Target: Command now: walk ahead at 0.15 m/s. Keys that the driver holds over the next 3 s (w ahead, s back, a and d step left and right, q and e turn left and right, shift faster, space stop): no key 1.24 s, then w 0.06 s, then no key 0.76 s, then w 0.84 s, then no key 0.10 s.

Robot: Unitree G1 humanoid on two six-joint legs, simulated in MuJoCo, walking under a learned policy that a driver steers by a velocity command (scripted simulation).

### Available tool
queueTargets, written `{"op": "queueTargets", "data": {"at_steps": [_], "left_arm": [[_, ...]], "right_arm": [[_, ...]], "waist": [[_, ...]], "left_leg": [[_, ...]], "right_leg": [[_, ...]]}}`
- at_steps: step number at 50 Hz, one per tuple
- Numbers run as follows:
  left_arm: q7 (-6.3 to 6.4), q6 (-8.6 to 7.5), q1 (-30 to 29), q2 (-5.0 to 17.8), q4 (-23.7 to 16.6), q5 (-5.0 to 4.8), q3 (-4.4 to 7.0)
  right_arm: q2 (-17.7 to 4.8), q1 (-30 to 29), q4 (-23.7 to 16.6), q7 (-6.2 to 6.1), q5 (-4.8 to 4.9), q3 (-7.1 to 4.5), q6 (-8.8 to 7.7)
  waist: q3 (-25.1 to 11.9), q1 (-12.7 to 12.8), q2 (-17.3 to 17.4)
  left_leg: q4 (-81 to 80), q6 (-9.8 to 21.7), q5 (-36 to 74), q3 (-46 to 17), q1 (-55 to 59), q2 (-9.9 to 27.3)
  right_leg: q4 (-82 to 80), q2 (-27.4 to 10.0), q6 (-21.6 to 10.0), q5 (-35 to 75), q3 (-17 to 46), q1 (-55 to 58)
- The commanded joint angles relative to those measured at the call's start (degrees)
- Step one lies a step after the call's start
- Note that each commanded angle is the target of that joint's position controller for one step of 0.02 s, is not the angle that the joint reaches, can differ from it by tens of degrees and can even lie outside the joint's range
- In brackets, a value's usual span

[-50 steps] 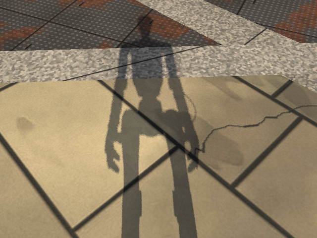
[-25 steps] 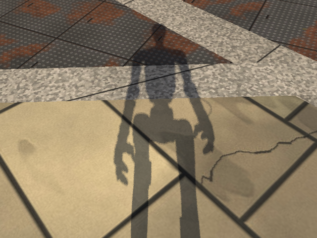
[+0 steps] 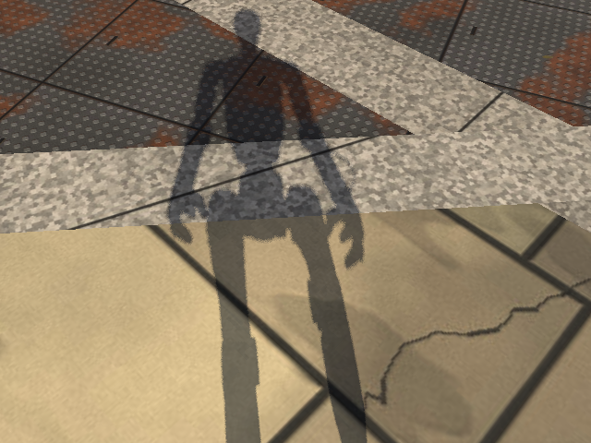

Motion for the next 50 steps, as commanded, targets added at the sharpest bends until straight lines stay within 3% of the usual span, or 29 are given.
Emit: {"op": "queueTargets", "data": {"at_steps": [1,5,8,9,10,11,12,13,15,22,31,50], "left_arm": [[0.45,1.31,7.3,0.7,0.1,0.61,0.00],[0.41,2.62,1.8,3.1,-0.9,0.19,0.60],[0.46,2.40,2.3,4.1,0.0,1.09,1.28],[0.69,2.34,4.0,6.1,0.2,1.45,1.74],[0.98,2.73,3.3,9.5,0.2,0.97,2.34],[0.66,2.83,2.4,6.5,1.3,0.74,1.82],[0.18,2.66,0.2,3.4,0.8,0.43,1.29],[-0.01,2.47,-1.4,2.7,0.6,0.52,1.07],[-0.25,1.86,-1.2,3.5,1.1,0.50,1.33],[-0.14,1.95,0.8,3.3,3.6,-0.10,1.60],[-0.09,3.19,0.2,2.5,5.5,-0.13,1.74],[0.45,4.24,0.0,1.4,8.7,0.01,1.43]], "right_arm": [[-8.0,-4.5,-3.5,-1.35,0.10,-1.23,-0.34],[-8.8,-1.8,-1.7,-1.89,0.92,-1.37,1.17],[-6.2,-1.1,-0.9,-2.14,2.19,-0.61,1.84],[-4.9,1.5,-0.3,-2.19,1.62,-0.13,1.72],[-4.2,7.5,0.7,-2.11,0.78,-0.25,1.46],[-1.9,8.4,1.1,-2.73,1.00,0.32,2.01],[-3.7,5.3,0.9,-3.22,1.04,0.05,2.77],[-4.4,3.7,0.9,-3.56,1.09,-0.20,3.52],[-4.9,4.2,1.8,-3.80,0.88,-0.35,4.39],[-4.1,3.3,3.5,-3.70,1.43,-0.29,4.33],[-3.2,4.4,5.6,-4.21,1.47,-0.33,5.18],[-1.3,6.9,7.5,-4.57,1.40,-0.49,4.69]], "waist": [[-6.8,3.8,5.9],[-5.9,1.7,6.2],[-4.6,2.9,4.5],[-5.7,2.3,2.0],[-6.1,-2.1,-5.0],[-7.4,-2.5,-9.6],[-4.5,-1.4,-6.6],[-3.4,-1.2,-4.8],[-2.9,-0.7,-2.3],[-5.2,0.7,1.2],[-2.7,0.9,2.0],[1.0,1.4,2.1]], "left_leg": [[-4.3,9.5,33.5,-4.8,-6.0,14.4],[-4.1,8.7,13.8,-8.3,-4.2,15.7],[1.0,4.7,0.7,-9.3,-4.3,12.6],[4.3,2.1,-4.0,-8.5,-5.7,10.1],[7.3,-0.1,-12.8,-5.0,-9.5,5.0],[7.6,-1.6,-14.0,-2.4,-6.1,4.4],[7.4,-2.5,-12.5,-2.2,-3.9,4.5],[7.0,-2.7,-10.9,-2.4,-3.2,4.7],[6.8,-2.7,-9.5,-3.0,-2.8,5.3],[8.3,-3.3,-2.5,-3.5,-0.7,6.1],[8.0,-3.7,-3.3,-3.5,-0.2,6.4],[5.1,-3.6,-10.5,-3.5,-2.8,6.4]], "right_leg": [[-11.3,-0.4,1.2,7.5,-1.1,13.8],[-20.7,0.6,1.2,9.0,-0.8,16.0],[-33.6,1.4,-1.1,12.8,-1.6,22.5],[-34.8,-2.5,-2.4,21.5,2.3,26.9],[-33.2,-6.2,-5.5,26.9,5.7,30.4],[-35.5,-6.8,-7.9,14.8,7.1,25.8],[-36.8,-4.2,-6.8,7.9,6.7,21.3],[-36.5,-2.6,-5.4,6.5,5.2,19.5],[-34.8,-0.4,-4.3,10.1,2.9,20.0],[-30.4,0.7,-5.2,23.1,1.1,24.7],[-30.9,1.8,-4.9,19.6,0.2,23.9],[-33.6,2.9,-3.7,7.9,-0.4,22.7]]}}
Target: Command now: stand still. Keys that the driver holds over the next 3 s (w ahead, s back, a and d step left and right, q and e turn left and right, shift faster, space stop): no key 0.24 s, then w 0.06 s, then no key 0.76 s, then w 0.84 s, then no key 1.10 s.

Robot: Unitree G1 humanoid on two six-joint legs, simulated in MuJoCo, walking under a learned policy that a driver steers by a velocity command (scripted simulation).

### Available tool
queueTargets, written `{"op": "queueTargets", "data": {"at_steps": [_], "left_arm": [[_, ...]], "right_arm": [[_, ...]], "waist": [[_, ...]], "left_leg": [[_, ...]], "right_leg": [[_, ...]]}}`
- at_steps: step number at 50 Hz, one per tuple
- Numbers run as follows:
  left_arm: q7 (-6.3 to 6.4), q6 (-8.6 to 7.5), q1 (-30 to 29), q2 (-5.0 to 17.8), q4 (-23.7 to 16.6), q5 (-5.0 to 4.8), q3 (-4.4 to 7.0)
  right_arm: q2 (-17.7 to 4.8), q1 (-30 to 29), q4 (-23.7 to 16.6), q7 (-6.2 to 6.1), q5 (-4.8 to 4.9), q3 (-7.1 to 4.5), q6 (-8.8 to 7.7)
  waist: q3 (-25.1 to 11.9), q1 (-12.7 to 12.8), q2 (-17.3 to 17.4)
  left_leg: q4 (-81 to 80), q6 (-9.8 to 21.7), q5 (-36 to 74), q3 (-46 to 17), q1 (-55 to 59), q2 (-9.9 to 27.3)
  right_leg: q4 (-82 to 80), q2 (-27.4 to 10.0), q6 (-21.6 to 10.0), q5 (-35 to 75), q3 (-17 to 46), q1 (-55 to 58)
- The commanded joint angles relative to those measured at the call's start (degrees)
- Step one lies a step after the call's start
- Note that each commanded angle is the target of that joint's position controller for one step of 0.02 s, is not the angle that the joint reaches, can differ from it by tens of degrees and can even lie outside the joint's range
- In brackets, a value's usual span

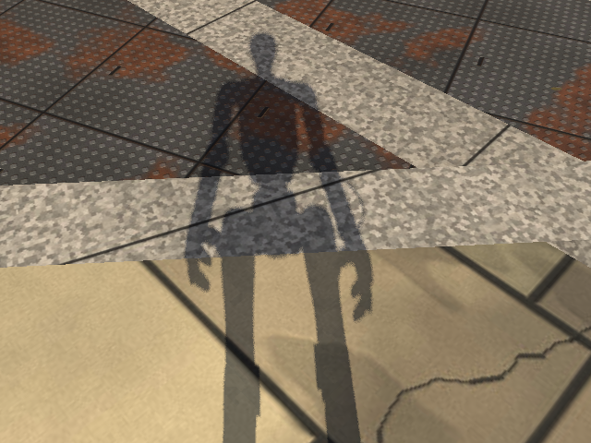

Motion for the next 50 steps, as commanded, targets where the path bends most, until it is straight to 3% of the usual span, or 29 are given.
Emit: {"op": "queueTargets", "data": {"at_steps": [1,12,13,15,17,19,21,22,26,35,50], "left_arm": [[0.20,-0.38,0.9,5.1,-1.3,0.02,0.70],[0.27,-0.45,2.2,4.6,-0.1,0.01,0.18],[0.30,-0.40,3.3,4.1,0.6,0.05,0.06],[0.44,-0.45,4.1,5.5,0.8,-0.60,0.62],[0.38,-1.45,1.4,3.3,-0.4,-0.37,-0.08],[-0.10,-2.21,3.3,1.5,0.1,0.54,-0.76],[-0.35,-2.18,4.5,4.3,0.6,0.16,-0.40],[-0.40,-2.16,4.7,4.1,0.7,-0.23,-0.56],[-0.69,-2.08,5.0,4.4,0.6,-0.40,-0.74],[-0.37,-0.94,3.9,4.5,0.5,-0.48,-0.54],[0.03,-0.50,2.2,4.7,0.5,-0.32,-0.13]], "right_arm": [[-4.5,4.4,-0.4,-0.14,0.00,-0.75,-0.36],[-3.7,6.3,-0.3,-0.07,0.07,-0.84,-0.64],[-3.3,7.7,0.3,-0.09,0.12,-0.81,-0.57],[-5.5,7.9,-0.3,-0.41,0.76,-1.66,-0.39],[-4.8,6.7,-1.5,-0.57,0.84,-1.46,-1.04],[-4.4,5.9,-1.5,-0.20,0.43,-1.30,-1.92],[-2.8,8.0,-1.2,0.13,0.11,-0.98,-2.03],[-2.6,9.3,-0.8,0.24,0.10,-0.93,-1.95],[-3.1,10.1,-0.6,0.26,0.33,-0.71,-1.20],[-3.1,8.9,-0.6,0.02,0.34,-0.71,-0.19],[-3.0,8.3,-0.2,-0.41,0.18,-1.11,-0.20]], "waist": [[0.9,0.1,0.2],[1.2,0.3,0.4],[-0.1,0.2,0.5],[2.4,0.0,1.8],[6.6,-0.3,2.8],[5.9,1.0,4.4],[3.7,0.1,-0.9],[1.9,-0.3,-2.0],[-2.0,-0.2,0.1],[-0.9,0.1,0.4],[0.8,0.2,0.4]], "left_leg": [[-6.7,1.2,3.1,-1.2,-7.4,1.2],[-7.3,1.5,2.7,-1.4,-7.9,1.2],[-7.6,1.8,-2.7,-1.0,-7.4,0.8],[-7.7,4.3,-17.9,-2.5,-9.3,1.1],[-10.0,5.5,-16.5,-6.1,-11.7,3.8],[-9.4,5.0,-7.1,-6.9,-13.0,4.8],[-5.4,2.5,1.0,-1.8,-10.7,0.9],[-3.7,1.4,4.7,-0.7,-8.7,0.0],[-2.3,0.9,13.1,-0.9,-5.0,0.4],[-4.3,0.4,13.1,-1.2,-4.1,0.9],[-6.1,0.4,7.4,-1.0,-5.2,1.0]], "right_leg": [[-5.1,-2.7,-2.1,4.0,3.1,4.6],[-5.4,-2.6,-1.8,3.0,2.9,4.3],[-5.4,-1.9,-1.9,-3.3,2.3,4.7],[-3.0,0.1,-2.7,-21.2,0.6,0.1],[-1.4,-0.2,-2.6,-14.8,0.7,-3.2],[-1.2,-0.8,-1.8,-1.6,0.8,0.6],[-1.4,-1.6,-2.7,5.9,2.3,2.6],[-1.4,-2.2,-3.4,9.2,3.0,3.5],[-0.3,-3.0,-3.8,19.5,3.6,6.3],[-1.8,-2.7,-3.3,18.4,3.2,7.2],[-4.2,-2.5,-2.8,9.7,3.0,5.8]]}}
Over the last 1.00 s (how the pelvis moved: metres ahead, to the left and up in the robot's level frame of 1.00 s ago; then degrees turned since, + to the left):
0.08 -0.04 -0.01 0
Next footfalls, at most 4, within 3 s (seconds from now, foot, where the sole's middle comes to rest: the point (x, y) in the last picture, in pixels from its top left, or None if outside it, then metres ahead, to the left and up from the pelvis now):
1.76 right None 0.42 -0.11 -0.77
2.22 left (257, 391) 0.63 0.12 -0.77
2.50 right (362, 426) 0.54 -0.12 -0.77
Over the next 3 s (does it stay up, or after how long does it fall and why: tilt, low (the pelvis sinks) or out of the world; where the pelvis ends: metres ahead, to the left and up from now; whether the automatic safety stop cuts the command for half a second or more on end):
stays up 0.55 0.00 0.00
